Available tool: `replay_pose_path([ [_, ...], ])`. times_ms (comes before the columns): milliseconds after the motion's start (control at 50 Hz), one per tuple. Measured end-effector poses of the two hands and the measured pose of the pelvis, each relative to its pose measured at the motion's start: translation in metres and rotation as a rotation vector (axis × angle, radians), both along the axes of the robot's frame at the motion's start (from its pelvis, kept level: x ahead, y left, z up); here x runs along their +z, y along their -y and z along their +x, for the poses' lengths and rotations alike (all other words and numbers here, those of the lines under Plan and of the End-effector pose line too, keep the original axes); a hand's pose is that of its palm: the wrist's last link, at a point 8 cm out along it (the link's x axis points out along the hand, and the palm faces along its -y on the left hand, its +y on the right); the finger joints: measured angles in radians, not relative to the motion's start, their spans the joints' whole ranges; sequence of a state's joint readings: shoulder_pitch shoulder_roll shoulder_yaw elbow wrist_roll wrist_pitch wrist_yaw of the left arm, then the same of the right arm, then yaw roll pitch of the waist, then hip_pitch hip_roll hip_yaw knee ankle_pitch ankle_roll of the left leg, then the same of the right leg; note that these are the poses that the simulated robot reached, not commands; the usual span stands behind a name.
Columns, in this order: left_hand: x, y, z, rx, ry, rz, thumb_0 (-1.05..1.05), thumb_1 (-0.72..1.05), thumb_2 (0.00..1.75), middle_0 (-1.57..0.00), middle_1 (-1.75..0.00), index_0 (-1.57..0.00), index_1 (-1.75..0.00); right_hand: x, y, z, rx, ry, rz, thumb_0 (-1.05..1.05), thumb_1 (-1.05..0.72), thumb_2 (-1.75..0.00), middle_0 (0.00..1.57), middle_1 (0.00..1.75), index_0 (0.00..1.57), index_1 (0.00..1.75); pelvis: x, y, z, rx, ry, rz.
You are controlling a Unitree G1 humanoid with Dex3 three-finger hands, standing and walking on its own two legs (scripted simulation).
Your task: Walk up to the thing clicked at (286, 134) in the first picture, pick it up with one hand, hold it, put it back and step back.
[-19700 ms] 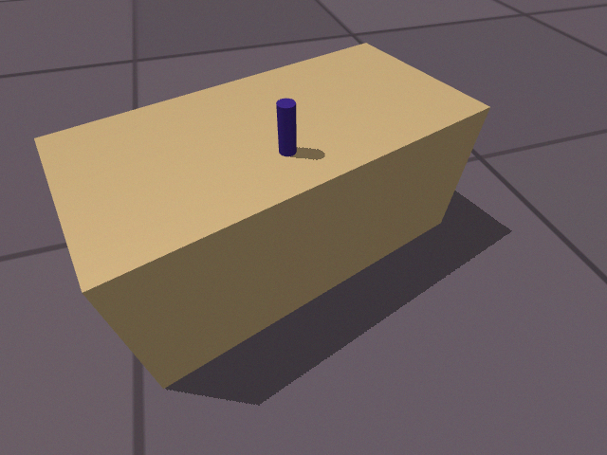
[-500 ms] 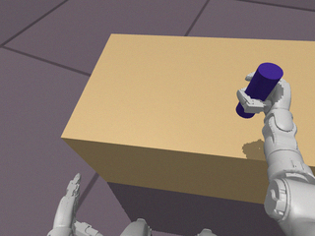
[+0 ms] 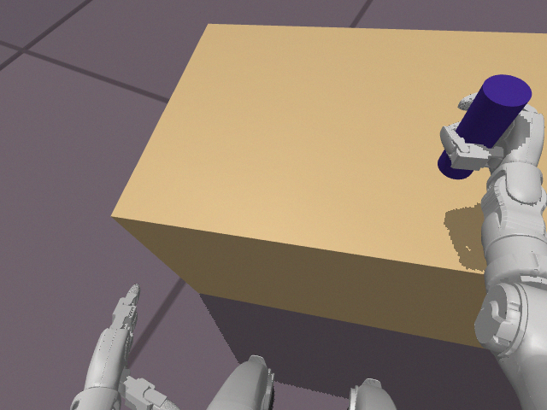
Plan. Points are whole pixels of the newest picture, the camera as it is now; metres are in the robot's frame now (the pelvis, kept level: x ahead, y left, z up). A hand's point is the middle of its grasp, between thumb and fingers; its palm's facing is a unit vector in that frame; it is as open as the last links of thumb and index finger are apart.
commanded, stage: crouch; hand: right
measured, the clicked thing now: (476, 133) +0.51 -0.19 +0.08
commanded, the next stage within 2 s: lower in 0.16 s
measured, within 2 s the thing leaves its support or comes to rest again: rests again in 1.22 s
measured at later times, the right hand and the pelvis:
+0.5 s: hand (454, 144) +0.53 -0.18 +0.04, palm faces +0.14 +0.99 +0.01, open 7.3 cm; pelvis +0.01 +0.01 -0.02, yaw +0 degrees
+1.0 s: hand (443, 156) +0.54 -0.18 -0.01, palm faces +0.16 +0.99 +0.01, open 7.3 cm; pelvis -0.01 +0.00 -0.05, yaw +1 degrees
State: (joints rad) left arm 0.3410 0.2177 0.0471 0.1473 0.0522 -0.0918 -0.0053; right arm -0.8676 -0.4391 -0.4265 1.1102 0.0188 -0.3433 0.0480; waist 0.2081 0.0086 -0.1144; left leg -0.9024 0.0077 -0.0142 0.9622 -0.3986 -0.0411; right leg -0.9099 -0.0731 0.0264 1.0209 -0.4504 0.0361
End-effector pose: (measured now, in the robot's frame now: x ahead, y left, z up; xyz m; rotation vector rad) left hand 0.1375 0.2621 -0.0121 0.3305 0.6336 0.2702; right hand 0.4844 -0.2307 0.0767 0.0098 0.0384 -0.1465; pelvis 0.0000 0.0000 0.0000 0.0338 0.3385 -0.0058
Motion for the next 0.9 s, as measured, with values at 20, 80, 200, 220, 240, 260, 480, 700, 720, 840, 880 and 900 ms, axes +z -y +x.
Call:
replay_pose_path([
  [20, 0.000, 0.000, 0.001, 0.000, -0.001, 0.001, -0.01, -0.54, 0.06, -0.06, -0.06, -0.06, -0.06, -0.001, 0.000, 0.001, -0.002, -0.001, 0.001, -0.02, 0.14, -1.22, 0.82, 1.19, 0.88, 1.21, -0.001, 0.000, 0.001, 0.000, -0.003, 0.000],
  [80, -0.001, -0.002, 0.003, -0.003, -0.003, 0.004, -0.01, -0.54, 0.06, -0.06, -0.06, -0.06, -0.06, -0.003, 0.000, 0.005, -0.006, -0.002, -0.001, -0.02, 0.14, -1.22, 0.82, 1.19, 0.88, 1.21, -0.003, -0.001, 0.002, -0.001, -0.010, 0.001],
  [200, 0.000, -0.006, 0.008, -0.011, -0.002, 0.013, -0.01, -0.54, 0.06, -0.06, -0.05, -0.06, -0.05, -0.009, 0.000, 0.009, -0.003, -0.012, -0.001, -0.02, 0.14, -1.22, 0.82, 1.19, 0.88, 1.21, -0.005, -0.004, 0.006, -0.004, -0.021, 0.002],
  [220, 0.001, -0.007, 0.009, -0.012, 0.000, 0.015, -0.01, -0.54, 0.06, -0.06, -0.05, -0.06, -0.05, -0.009, 0.000, 0.010, -0.005, -0.010, 0.001, -0.02, 0.14, -1.22, 0.82, 1.19, 0.88, 1.20, -0.006, -0.004, 0.006, -0.004, -0.022, 0.002],
  [240, 0.002, -0.008, 0.010, -0.012, 0.002, 0.017, -0.01, -0.54, 0.06, -0.06, -0.05, -0.06, -0.05, -0.010, 0.000, 0.011, -0.006, -0.008, 0.002, -0.02, 0.14, -1.22, 0.82, 1.19, 0.88, 1.20, -0.006, -0.005, 0.006, -0.005, -0.023, 0.002],
  [260, 0.002, -0.008, 0.011, -0.013, 0.005, 0.019, -0.01, -0.54, 0.06, -0.06, -0.05, -0.06, -0.05, -0.010, 0.000, 0.011, -0.005, -0.008, 0.002, -0.02, 0.14, -1.22, 0.82, 1.19, 0.88, 1.20, -0.007, -0.005, 0.007, -0.006, -0.025, 0.002],
  [480, -0.003, -0.001, 0.015, -0.036, 0.002, 0.019, -0.01, -0.54, 0.06, -0.06, -0.05, -0.05, -0.05, -0.037, -0.002, 0.016, 0.005, -0.031, 0.007, -0.02, 0.14, -1.22, 0.82, 1.19, 0.88, 1.20, -0.017, -0.005, 0.007, -0.007, -0.057, 0.006],
  [700, -0.005, -0.008, 0.005, -0.024, -0.013, 0.080, -0.01, -0.54, 0.07, -0.06, -0.05, -0.05, -0.05, -0.064, -0.004, 0.020, 0.000, -0.021, 0.009, -0.02, 0.14, -1.22, 0.82, 1.19, 0.88, 1.20, -0.031, -0.003, 0.001, 0.001, -0.092, 0.014],
  [720, -0.005, -0.008, 0.005, -0.022, -0.014, 0.083, -0.01, -0.55, 0.07, -0.06, -0.05, -0.05, -0.05, -0.065, -0.004, 0.021, -0.001, -0.017, 0.009, -0.02, 0.14, -1.22, 0.82, 1.19, 0.88, 1.20, -0.032, -0.003, 0.000, 0.002, -0.095, 0.015],
  [840, -0.005, -0.007, 0.001, -0.020, -0.003, 0.097, -0.01, -0.54, 0.07, -0.06, -0.05, -0.05, -0.05, -0.073, -0.005, 0.023, -0.003, -0.020, 0.006, -0.02, 0.14, -1.22, 0.82, 1.19, 0.88, 1.20, -0.039, -0.002, -0.004, 0.003, -0.106, 0.019],
  [880, -0.005, -0.006, 0.000, -0.021, 0.001, 0.101, -0.01, -0.54, 0.07, -0.06, -0.05, -0.05, -0.05, -0.075, -0.005, 0.024, -0.006, -0.019, 0.008, -0.02, 0.14, -1.22, 0.82, 1.19, 0.88, 1.20, -0.041, -0.002, -0.005, 0.002, -0.109, 0.021],
  [900, -0.005, -0.005, 0.000, -0.022, 0.003, 0.103, -0.01, -0.54, 0.07, -0.06, -0.05, -0.05, -0.05, -0.076, -0.005, 0.024, -0.008, -0.017, 0.008, -0.02, 0.14, -1.22, 0.82, 1.19, 0.88, 1.20, -0.042, -0.002, -0.006, 0.002, -0.111, 0.022],
])
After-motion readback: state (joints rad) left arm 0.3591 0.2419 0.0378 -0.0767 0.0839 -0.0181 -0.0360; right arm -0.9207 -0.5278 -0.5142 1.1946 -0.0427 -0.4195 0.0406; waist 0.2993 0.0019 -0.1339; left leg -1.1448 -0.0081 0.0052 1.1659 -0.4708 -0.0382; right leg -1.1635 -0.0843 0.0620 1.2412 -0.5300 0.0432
